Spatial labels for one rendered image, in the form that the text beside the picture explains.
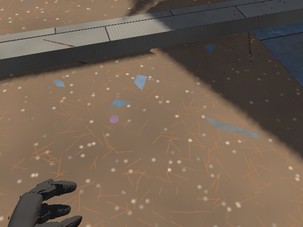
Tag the left robot hand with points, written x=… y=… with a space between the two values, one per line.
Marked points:
x=30 y=210

